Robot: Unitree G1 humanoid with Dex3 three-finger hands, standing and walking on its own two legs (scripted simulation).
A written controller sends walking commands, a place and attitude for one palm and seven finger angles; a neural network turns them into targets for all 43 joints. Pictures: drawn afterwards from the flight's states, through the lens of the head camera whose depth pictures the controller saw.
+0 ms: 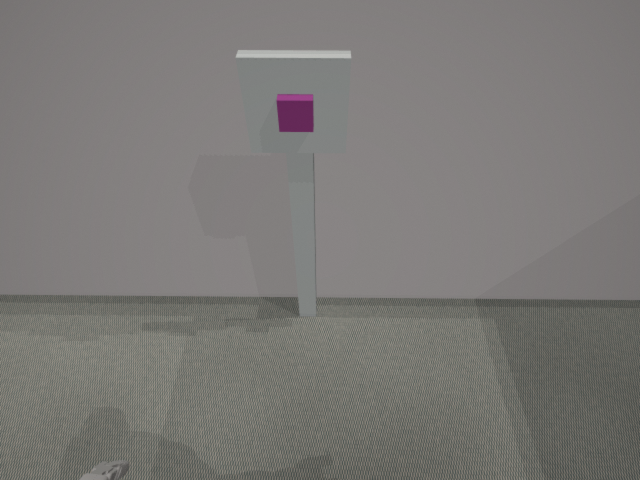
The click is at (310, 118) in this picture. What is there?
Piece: button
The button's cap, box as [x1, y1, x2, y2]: [277, 94, 313, 131]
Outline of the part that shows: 278,94 277,110 279,131 312,131 312,94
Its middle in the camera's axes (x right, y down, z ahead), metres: -0.05 -0.24 +0.73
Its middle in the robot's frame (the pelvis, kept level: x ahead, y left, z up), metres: +0.72 +0.08 +0.08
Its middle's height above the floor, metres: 0.85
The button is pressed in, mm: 0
